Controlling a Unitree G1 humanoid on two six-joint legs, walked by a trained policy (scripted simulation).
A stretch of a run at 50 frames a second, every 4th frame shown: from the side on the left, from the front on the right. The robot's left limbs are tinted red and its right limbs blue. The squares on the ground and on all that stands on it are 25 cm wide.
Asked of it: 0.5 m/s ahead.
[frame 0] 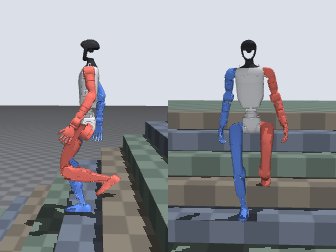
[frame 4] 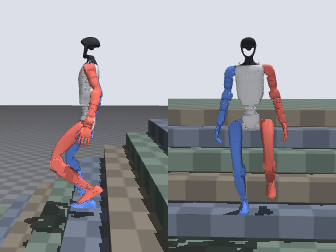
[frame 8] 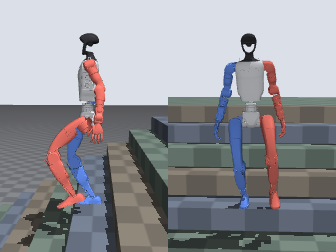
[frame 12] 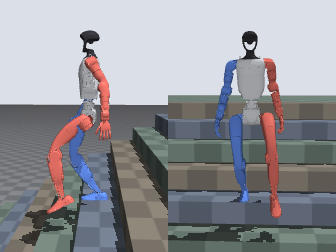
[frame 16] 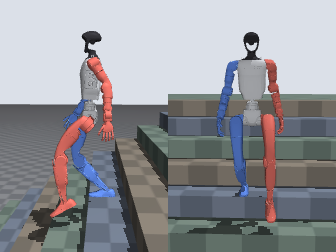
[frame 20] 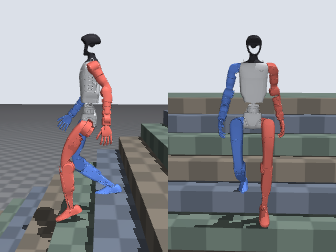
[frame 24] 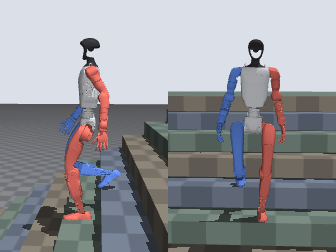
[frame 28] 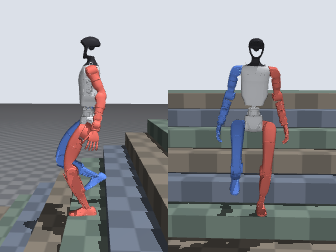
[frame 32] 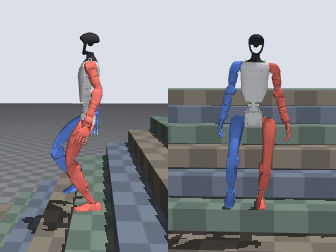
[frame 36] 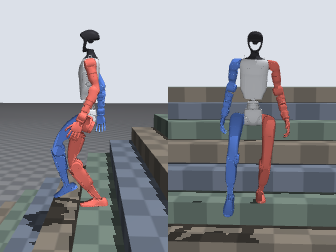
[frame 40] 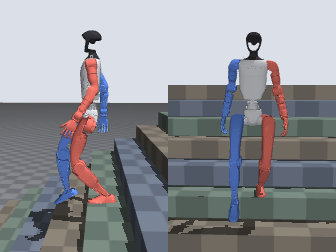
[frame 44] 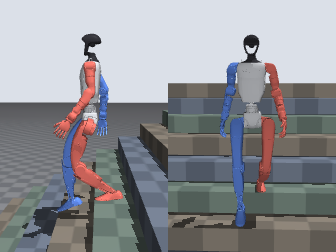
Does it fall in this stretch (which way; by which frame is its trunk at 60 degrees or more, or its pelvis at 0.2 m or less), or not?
no
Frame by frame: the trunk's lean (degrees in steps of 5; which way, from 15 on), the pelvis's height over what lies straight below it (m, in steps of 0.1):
0: 5, 0.8
4: 5, 0.7
8: 5, 0.7
12: 0, 0.7
16: 0, 0.7
20: 0, 0.8
24: 5, 0.8
28: 5, 0.7
32: 5, 0.7
36: 0, 0.7
40: 0, 0.7
44: 0, 0.8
